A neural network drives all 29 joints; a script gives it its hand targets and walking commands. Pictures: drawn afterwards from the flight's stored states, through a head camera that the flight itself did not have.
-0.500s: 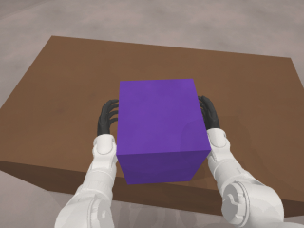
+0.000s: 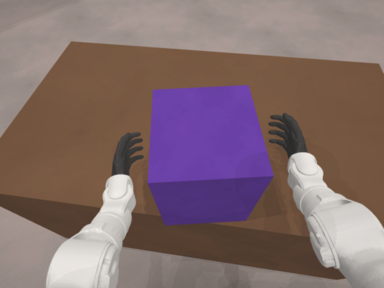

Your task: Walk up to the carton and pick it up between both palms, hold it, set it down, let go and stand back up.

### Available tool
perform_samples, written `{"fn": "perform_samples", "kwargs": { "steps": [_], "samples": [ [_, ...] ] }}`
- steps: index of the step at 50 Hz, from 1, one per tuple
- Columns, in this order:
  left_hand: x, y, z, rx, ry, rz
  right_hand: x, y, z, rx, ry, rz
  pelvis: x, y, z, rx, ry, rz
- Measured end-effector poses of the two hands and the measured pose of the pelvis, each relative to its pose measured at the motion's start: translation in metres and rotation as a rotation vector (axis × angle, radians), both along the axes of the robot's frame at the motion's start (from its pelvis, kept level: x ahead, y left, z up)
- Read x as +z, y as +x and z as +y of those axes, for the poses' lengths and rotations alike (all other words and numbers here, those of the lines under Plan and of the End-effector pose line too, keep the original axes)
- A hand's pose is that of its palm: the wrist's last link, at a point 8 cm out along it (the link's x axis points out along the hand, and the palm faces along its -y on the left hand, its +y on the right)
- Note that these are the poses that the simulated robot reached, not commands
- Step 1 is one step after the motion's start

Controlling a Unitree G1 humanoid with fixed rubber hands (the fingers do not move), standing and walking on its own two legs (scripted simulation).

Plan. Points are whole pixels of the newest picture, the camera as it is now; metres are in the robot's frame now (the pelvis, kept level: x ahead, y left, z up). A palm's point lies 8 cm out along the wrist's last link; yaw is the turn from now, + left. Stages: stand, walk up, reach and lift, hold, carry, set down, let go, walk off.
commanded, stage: set down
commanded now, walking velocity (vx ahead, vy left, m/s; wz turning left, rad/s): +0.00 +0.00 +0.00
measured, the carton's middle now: (203, 160) +0.40 +0.00 -0.01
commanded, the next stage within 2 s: none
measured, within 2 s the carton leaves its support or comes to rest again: neither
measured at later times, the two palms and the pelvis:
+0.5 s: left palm (114, 194) +0.31 +0.19 +0.00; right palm (300, 182) +0.35 -0.20 +0.00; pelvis -0.01 -0.01 +0.01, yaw +3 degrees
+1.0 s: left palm (107, 227) +0.25 +0.19 +0.00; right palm (317, 222) +0.27 -0.21 +0.00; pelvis +0.01 +0.00 +0.03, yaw +2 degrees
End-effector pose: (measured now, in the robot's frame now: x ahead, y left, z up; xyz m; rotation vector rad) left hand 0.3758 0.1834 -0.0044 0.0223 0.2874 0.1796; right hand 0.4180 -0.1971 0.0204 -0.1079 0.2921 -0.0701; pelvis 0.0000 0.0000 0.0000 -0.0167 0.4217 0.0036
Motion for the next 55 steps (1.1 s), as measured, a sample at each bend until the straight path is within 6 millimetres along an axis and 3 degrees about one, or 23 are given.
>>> {"fn": "perform_samples", "kwargs": {
  "steps": [15, 31, 42, 55],
  "samples": [
    [0.004, -0.030, 0.001, -0.011, 0.011, -0.019, -0.014, -0.037, 0.005, 0.043, 0.046, -0.013, 0.003, -0.010, -0.006, 0.026, 0.014, -0.068],
    [0.002, -0.081, 0.004, 0.017, -0.007, -0.033, -0.022, -0.091, -0.011, 0.014, 0.046, 0.010, 0.015, -0.005, -0.007, 0.036, 0.017, -0.206],
    [0.002, -0.110, 0.001, 0.013, -0.005, -0.032, -0.023, -0.131, -0.014, 0.009, 0.062, 0.005, 0.023, 0.002, -0.005, 0.031, 0.023, -0.308],
    [0.008, -0.140, 0.004, 0.014, 0.007, -0.014, -0.017, -0.163, -0.019, 0.009, 0.063, -0.007, 0.031, 0.010, -0.001, 0.023, 0.026, -0.416]
  ]
}}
